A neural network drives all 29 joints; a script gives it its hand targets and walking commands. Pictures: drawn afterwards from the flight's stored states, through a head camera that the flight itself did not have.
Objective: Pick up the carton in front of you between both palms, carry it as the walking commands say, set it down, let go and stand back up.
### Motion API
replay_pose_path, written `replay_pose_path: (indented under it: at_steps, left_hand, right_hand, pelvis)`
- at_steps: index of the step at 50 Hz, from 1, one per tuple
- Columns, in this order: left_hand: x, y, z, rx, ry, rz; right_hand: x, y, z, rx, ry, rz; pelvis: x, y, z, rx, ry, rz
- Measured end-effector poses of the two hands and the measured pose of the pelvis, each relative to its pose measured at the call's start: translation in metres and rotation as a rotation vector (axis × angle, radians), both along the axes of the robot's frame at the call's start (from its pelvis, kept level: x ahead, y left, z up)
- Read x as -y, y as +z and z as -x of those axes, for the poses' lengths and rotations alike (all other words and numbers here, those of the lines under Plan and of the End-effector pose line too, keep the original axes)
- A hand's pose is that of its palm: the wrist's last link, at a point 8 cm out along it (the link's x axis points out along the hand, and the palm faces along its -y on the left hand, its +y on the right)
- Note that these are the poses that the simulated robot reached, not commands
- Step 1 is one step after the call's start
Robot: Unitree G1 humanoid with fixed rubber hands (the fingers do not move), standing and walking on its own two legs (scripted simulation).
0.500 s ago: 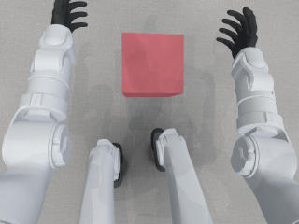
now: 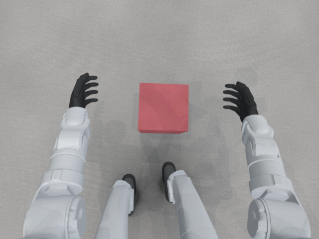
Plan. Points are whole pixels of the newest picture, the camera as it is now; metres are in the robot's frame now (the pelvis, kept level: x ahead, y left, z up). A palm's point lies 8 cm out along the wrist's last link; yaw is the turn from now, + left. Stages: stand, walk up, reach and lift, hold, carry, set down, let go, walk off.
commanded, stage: let go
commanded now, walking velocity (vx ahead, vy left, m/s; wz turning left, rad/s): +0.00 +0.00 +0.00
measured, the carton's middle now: (161, 111) +0.46 -0.08 -0.57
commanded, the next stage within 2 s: stand in 1.06 s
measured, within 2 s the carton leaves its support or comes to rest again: neither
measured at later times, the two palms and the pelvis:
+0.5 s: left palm (22, 179) +0.27 +0.22 -0.01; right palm (278, 185) +0.22 -0.23 +0.01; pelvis +0.06 +0.01 +0.08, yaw -2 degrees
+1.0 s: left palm out of the picture +0.23 +0.25 +0.02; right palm (274, 190) +0.21 -0.22 +0.02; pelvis +0.06 +0.02 +0.08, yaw -3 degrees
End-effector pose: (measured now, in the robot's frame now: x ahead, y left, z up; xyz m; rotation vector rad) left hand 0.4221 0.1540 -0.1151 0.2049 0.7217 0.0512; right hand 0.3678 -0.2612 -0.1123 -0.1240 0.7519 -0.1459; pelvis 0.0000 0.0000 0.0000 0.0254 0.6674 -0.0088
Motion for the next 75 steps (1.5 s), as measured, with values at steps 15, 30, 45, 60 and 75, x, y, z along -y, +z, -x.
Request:
replay_pose_path:
  at_steps: [15, 30, 45, 60, 75]
  left_hand:
    - [-0.03, 0.07, 0.082, -0.021, -0.018, 0.01]
    - [-0.085, 0.124, 0.175, -0.049, -0.011, 0.01]
    - [-0.1, 0.136, 0.192, -0.069, -0.003, 0.018]
    - [-0.107, 0.108, 0.217, -0.154, 0.03, -0.086]
    - [-0.102, 0.078, 0.233, -0.312, 0.069, -0.083]
  right_hand:
    - [-0.003, 0.079, 0.088, -0.033, 0.023, 0.005]
    - [-0.038, 0.129, 0.16, -0.045, 0.034, 0.005]
    - [-0.053, 0.129, 0.153, -0.056, 0.058, 0.01]
    - [-0.016, 0.114, 0.169, -0.071, 0.011, 0.128]
    - [-0.005, 0.082, 0.188, -0.227, -0.033, 0.11]
  pelvis:
    - [0.007, 0.053, -0.04, 0.257, -0.014, 0.016]
    - [-0.017, 0.084, -0.06, 0.595, -0.022, 0.049]
    - [-0.029, 0.084, -0.061, 0.744, -0.024, 0.057]
    - [-0.015, 0.08, -0.078, 0.645, -0.03, 0.051]
    - [-0.005, 0.072, -0.11, 0.598, -0.031, 0.048]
